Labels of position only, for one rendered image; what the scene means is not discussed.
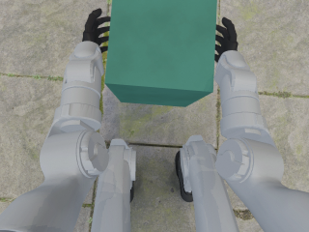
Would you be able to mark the robot left foot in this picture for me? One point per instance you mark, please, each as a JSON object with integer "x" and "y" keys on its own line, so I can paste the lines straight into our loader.
{"x": 131, "y": 192}

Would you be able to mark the right robot hand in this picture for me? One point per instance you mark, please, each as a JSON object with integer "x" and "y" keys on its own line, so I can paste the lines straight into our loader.
{"x": 229, "y": 39}

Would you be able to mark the robot left thigh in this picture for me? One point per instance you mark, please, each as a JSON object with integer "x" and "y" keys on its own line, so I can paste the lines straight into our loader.
{"x": 112, "y": 204}

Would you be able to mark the robot right upper arm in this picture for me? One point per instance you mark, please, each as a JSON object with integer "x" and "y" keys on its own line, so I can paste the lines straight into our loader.
{"x": 254, "y": 170}

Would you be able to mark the left robot forearm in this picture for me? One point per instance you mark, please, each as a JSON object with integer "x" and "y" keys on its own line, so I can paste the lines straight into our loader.
{"x": 81, "y": 92}

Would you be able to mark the carton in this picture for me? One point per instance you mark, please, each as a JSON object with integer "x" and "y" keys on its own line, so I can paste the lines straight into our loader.
{"x": 161, "y": 52}

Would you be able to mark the left robot hand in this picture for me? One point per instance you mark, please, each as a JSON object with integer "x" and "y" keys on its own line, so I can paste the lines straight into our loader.
{"x": 92, "y": 32}

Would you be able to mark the robot left upper arm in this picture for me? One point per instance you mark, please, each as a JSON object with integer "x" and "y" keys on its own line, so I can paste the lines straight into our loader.
{"x": 70, "y": 163}

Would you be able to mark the right robot forearm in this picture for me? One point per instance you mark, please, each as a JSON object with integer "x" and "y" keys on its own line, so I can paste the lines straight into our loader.
{"x": 239, "y": 99}

